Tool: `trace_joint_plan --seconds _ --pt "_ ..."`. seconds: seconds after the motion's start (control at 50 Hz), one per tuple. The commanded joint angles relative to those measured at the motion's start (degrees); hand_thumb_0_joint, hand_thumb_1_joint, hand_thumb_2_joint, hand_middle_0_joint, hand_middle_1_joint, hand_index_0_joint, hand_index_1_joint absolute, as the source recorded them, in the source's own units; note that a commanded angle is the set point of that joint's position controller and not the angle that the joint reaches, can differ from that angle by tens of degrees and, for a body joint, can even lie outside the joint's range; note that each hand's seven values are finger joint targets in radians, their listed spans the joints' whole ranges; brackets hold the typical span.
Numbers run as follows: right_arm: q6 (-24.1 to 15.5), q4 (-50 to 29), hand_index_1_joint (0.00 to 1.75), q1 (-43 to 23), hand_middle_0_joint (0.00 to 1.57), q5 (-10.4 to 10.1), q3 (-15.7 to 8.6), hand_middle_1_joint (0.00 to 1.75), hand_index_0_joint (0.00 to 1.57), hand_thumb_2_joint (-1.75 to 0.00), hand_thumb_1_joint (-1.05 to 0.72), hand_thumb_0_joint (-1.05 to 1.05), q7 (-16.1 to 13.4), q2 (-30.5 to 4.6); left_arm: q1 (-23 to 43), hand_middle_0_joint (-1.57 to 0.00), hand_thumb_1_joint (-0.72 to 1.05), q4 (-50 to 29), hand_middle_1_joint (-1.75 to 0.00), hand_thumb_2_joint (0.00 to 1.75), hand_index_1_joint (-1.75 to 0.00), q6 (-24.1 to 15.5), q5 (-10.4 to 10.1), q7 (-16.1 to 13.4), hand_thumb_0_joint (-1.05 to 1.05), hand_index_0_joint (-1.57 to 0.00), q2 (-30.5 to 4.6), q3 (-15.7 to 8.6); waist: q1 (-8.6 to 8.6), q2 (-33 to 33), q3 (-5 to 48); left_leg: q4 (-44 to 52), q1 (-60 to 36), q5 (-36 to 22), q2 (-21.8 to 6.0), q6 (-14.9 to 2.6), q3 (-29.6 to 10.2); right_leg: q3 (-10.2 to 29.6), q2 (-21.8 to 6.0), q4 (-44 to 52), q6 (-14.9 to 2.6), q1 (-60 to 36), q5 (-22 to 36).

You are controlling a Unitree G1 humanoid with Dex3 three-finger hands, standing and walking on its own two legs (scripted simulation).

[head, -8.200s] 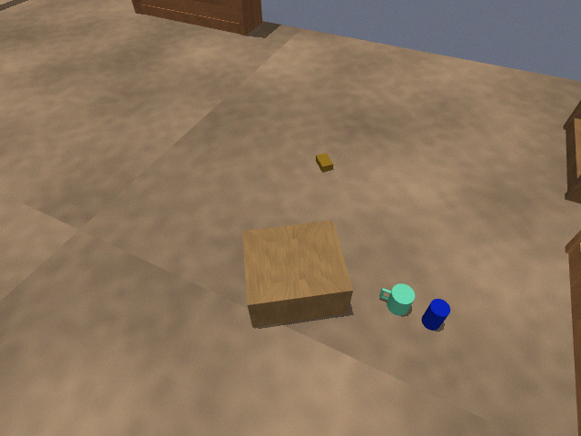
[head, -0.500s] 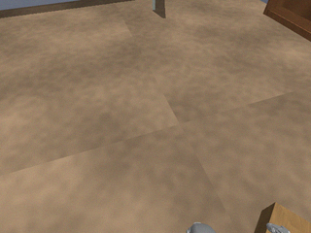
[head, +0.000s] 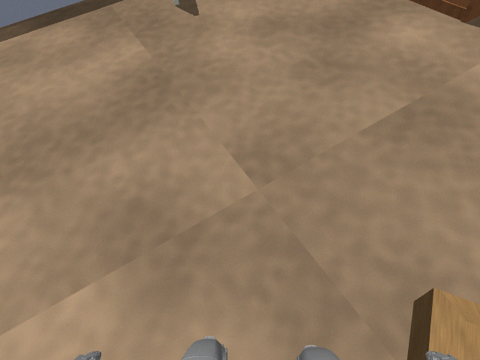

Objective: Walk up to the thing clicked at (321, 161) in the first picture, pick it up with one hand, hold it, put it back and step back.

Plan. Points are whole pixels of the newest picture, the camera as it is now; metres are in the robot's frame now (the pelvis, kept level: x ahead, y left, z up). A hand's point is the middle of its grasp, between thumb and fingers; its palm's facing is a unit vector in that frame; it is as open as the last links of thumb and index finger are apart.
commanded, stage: walk up
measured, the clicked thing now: out of the picture +0.67 -1.16 -0.74
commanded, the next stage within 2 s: stand in 1.44 s
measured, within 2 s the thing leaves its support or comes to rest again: neither
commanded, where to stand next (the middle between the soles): +0.07 +0.02 m, yaw -7 degrees
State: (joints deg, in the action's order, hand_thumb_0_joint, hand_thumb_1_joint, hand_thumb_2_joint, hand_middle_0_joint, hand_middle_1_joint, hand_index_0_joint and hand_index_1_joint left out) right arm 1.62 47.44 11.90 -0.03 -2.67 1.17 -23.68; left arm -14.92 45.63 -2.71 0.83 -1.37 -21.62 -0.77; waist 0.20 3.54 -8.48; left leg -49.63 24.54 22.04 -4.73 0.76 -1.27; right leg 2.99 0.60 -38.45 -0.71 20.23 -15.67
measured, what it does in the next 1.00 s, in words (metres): steps on the spot: left foot, then right foot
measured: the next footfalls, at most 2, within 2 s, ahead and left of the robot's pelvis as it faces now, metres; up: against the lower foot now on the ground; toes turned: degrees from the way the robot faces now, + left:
left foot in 0.08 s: +0.07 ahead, +0.15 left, +0.00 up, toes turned -7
right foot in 0.42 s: -0.01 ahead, -0.10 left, +0.00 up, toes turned -6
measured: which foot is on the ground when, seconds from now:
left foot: up 0.00-0.06, down 0.08-1.00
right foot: down 0.00-0.10, up 0.12-0.40, down 0.42-1.00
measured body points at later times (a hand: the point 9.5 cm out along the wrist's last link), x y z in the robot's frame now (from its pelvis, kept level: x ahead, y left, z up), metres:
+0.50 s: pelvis -0.03 +0.02 -0.01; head +0.00 +0.01 +0.44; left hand +0.06 +0.33 -0.12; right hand +0.01 -0.32 -0.12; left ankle +0.04 +0.16 -0.71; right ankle -0.05 -0.10 -0.72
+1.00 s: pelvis -0.01 +0.02 +0.02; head +0.00 +0.02 +0.46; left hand +0.14 +0.30 -0.11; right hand -0.01 -0.30 -0.11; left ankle +0.03 +0.16 -0.72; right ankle -0.05 -0.10 -0.72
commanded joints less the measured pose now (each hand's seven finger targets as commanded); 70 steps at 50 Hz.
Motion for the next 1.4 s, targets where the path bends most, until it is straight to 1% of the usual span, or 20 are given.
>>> trace_joint_plan --seconds 0.0,0.04,0.08,0.1,0.12,0.18,0.3,0.38,0.4,0.42,0.44,0.46,0.52,0.58,0.64,0.68,0.74,0.9,1.04,1.38 --pt "-1.77 -0.91 0.3 5.28 0.2 -0.18 -3.32 0.3 0.2 -0.9 -0.9 0.0 -1.69 -9.38 1.49 -0.2 0.9 -4.67 -0.3 0.9 -0.3 0.85 0.0 -0.6 0.0 -0.2 -17.08 -5.1 0.37 -17.02 11.73 6.27 -9.11 -4.21 3.53 -0.86 4.26 8.09 -9.96 2.78 -10.04 -0.27 28.11" --pt "-2.62 1.04 0.3 9.38 0.2 0.71 -3.91 0.3 0.2 -0.9 -0.9 0.0 -2.08 -10.38 3.82 -0.2 0.9 -5.13 -0.3 0.9 -0.3 1.96 -0.8 -0.58 0.0 -0.2 -14.48 -4.22 3.13 -11.25 11.52 16.89 -15.34 -12.29 2.81 -2.54 2.09 8.26 -7.84 -3.54 -6.29 5.91 16.88" --pt "-3.08 -1.04 0.3 4.01 0.2 1.28 -5.07 0.3 0.2 -0.9 -0.9 0.0 -2.12 -16.88 0.33 -0.2 0.9 -4.14 -0.3 0.9 -0.3 3.02 -1.35 -1.12 0.0 -0.2 -10.4 -3.06 0.51 6.89 9.4 29.06 -11.86 -12.95 -17.2 -8.92 -23.41 2.9 5.51 -20.11 -0.92 12.24 -16.37" --pt "-3.12 -1.47 0.3 1.12 0.2 0.74 -5.55 0.3 0.2 -0.9 -0.9 0.0 -1.86 -19.54 -0.44 -0.2 0.9 -2.64 -0.3 0.9 -0.3 3.55 -1.06 -1.87 0.0 -0.2 -13.65 -3.78 1.05 8.85 9.13 30.55 -7.54 -8.82 -22.01 -14.45 -27.21 6.51 3.54 -26.03 -0.98 9.58 -19.97" --pt "-3.2 -1.62 0.3 -1.34 0.2 0.95 -5.5 0.3 0.2 -0.9 -0.9 0.0 -1.85 -18.13 -0.21 -0.2 0.9 -1.5 -0.3 0.9 -0.3 3.31 -0.87 -1.63 0.0 -0.2 -15.02 -4.08 0.09 8.42 6.64 30.45 -4.45 -6.44 -20.97 -16.11 -26.45 6.29 1.84 -28.29 -0.78 8.72 -18.08" --pt "-3.77 -2.44 0.3 -3.36 0.2 1.61 -4.27 0.3 0.2 -0.9 -0.9 0.0 -2.19 -14.65 -1.2 -0.2 0.9 0.95 -0.3 0.9 -0.3 3.2 -1.24 -0.27 0.0 -0.2 -14.12 -5.14 -1.19 9.95 6.17 25.49 -7.89 -14.42 -11.11 -11.15 -10.22 5.19 2.0 -27.98 -0.95 10.61 -12.4" --pt "-3.52 -1.8 0.3 1.54 0.2 2.07 -4.64 0.3 0.2 -0.9 -0.9 0.0 -1.74 -15.39 2.27 -0.2 0.9 1.78 -0.3 0.9 -0.3 2.06 -0.22 1.23 0.0 -0.2 -12.84 -4.62 2.49 10.19 11.07 23.02 -16.7 -9.67 -11.42 -12.7 -8.41 -1.98 0.42 -9.63 0.76 6.27 -16.29" --pt "-2.15 -2.82 0.3 -3.54 0.2 1.56 -3.71 0.3 0.2 -0.9 -0.9 0.0 -1.1 -14.64 -5.03 -0.2 0.9 6.56 -0.3 0.9 -0.3 1.08 0.55 0.76 0.0 -0.2 -11.08 -4.76 -1.95 7.26 11.05 16.53 -7.28 -8.71 -10.02 -10.34 -3.72 -6.49 2.05 10.09 -0.49 -8.75 -3.77" --pt "-2.05 -3.02 0.3 -3.03 0.2 1.2 -2.63 0.3 0.2 -0.9 -0.9 0.0 -0.99 -11.75 -5.63 -0.2 0.9 6.96 -0.3 0.9 -0.3 0.5 0.89 0.37 0.0 -0.2 -12.68 -5.45 -2.59 2.39 11.69 11.13 -4.07 -9.43 -8.16 -7.94 -1.39 -2.55 0.94 13.59 -1.25 -13.41 -2.13" --pt "-2.06 -3.49 0.3 -2.7 0.2 0.71 -1.34 0.3 0.2 -0.9 -0.9 0.0 -1.0 -8.22 -5.09 -0.2 0.9 6.69 -0.3 0.9 -0.3 0.02 1.54 -0.01 0.0 -0.2 -15.33 -6.14 -2.49 -7.19 10.55 2.98 2.24 -6.34 -4.79 -4.65 1.21 12.67 -6.46 18.1 -3.82 -14.83 -4.41" --pt "-1.93 -3.95 0.3 -5.71 0.2 0.33 -1.06 0.3 0.2 -0.9 -0.9 0.0 -1.24 -6.92 -0.1 -0.2 0.9 4.7 -0.3 0.9 -0.3 -0.23 1.71 -0.09 0.0 -0.2 -19.43 -6.24 -1.94 -14.08 7.05 1.49 7.96 7.69 1.75 -1.85 3.31 29.06 -16.36 20.45 -10.53 -8.64 -8.78" --pt "-2.04 -2.44 0.3 -6.03 0.2 0.7 -2.48 0.3 0.2 -0.9 -0.9 0.0 -1.88 -11.05 2.85 -0.2 0.9 3.8 -0.3 0.9 -0.3 0.03 1.56 0.21 0.0 -0.2 -20.93 -6.22 -1.55 -12.86 5.11 -1.92 0.5 10.94 -0.59 -1.53 -0.93 30.13 -19.3 18.41 -14.4 0.11 -5.85" --pt "-3.54 1.64 0.3 -2.06 0.2 -0.06 -1.96 0.3 0.2 -0.9 -0.9 0.0 -1.33 -10.37 6.82 -0.2 0.9 3.54 -0.3 0.9 -0.3 0.05 0.3 0.46 0.0 -0.2 -14.2 -4.47 1.6 -10.9 4.8 10.33 -4.94 0.94 0.66 -2.49 1.49 12.11 -9.61 12.63 -8.07 -3.14 7.42" --pt "-3.94 3.88 0.3 0.32 0.2 0.36 -1.46 0.3 0.2 -0.9 -0.9 0.0 -1.6 -9.71 7.13 -0.2 0.9 4.36 -0.3 0.9 -0.3 -0.15 -0.31 0.87 0.0 -0.2 -14.26 -3.98 1.92 -12.57 8.61 17.96 -15.57 -11.38 1.31 -2.97 2.16 9.74 -8.15 9.27 -5.89 0.5 13.67" --pt "-4.51 4.21 0.3 -2.9 0.2 0.44 -2.04 0.3 0.2 -0.9 -0.9 0.0 -1.39 -13.85 4.55 -0.2 0.9 6.29 -0.3 0.9 -0.3 0.48 -0.79 1.07 0.0 -0.2 -11.77 -3.34 -0.43 -5.01 10.03 23.19 -13.17 -2.94 -7.16 -8.05 -10.2 5.03 -2.8 7.56 -2.63 -0.77 -5.16" --pt "-3.87 4.57 0.3 -5.6 0.2 0.58 -1.64 0.3 0.2 -0.9 -0.9 0.0 -0.84 -12.71 4.31 -0.2 0.9 7.75 -0.3 0.9 -0.3 0.39 -0.1 1.14 0.0 -0.2 -12.33 -3.31 -1.26 -4.86 6.79 24.45 -8.0 7.13 -4.79 -6.42 -6.94 7.67 -3.58 12.68 -3.64 -3.27 -13.19" --pt "-3.86 5.92 0.3 -4.75 0.2 0.91 -0.81 0.3 0.2 -0.9 -0.9 0.0 -0.57 -10.67 7.15 -0.2 0.9 7.94 -0.3 0.9 -0.3 0.27 -0.2 1.45 0.0 -0.2 -14.0 -3.7 -0.03 -5.79 2.84 22.71 -7.0 4.67 0.11 -3.4 -1.68 11.71 -5.92 17.2 -4.57 -0.38 -15.91" --pt "-5.13 8.94 0.3 -6.25 0.2 0.48 -0.01 0.3 0.2 -0.9 -0.9 0.0 -1.07 -10.25 9.0 -0.2 0.9 10.74 -0.3 0.9 -0.3 0.09 -0.88 1.03 0.0 -0.2 -11.65 -2.76 -0.89 -2.71 9.94 25.8 -13.72 -17.81 -3.26 -3.73 -2.78 5.69 -4.49 13.56 -2.25 -9.87 11.47" --pt "-4.71 10.48 0.3 -6.44 0.2 0.35 -0.36 0.3 0.2 -0.9 -0.9 0.0 -1.51 -10.26 11.21 -0.2 0.9 12.21 -0.3 0.9 -0.3 0.53 -1.15 0.81 0.0 -0.2 -11.0 -2.25 -0.01 -1.78 14.03 25.37 -19.36 -25.07 -3.68 -3.91 -0.64 4.86 -5.21 13.29 -1.9 -11.77 17.86" --pt "-3.73 11.9 0.3 -9.79 0.2 0.41 -0.62 0.3 0.2 -0.9 -0.9 0.0 -1.25 -8.97 14.1 -0.2 0.9 14.84 -0.3 0.9 -0.3 0.72 -0.67 0.96 0.0 -0.2 -10.97 -1.95 0.73 -5.89 9.55 28.65 -21.91 -16.91 -2.51 -2.59 1.07 6.7 -5.8 20.2 -1.36 -8.73 13.13"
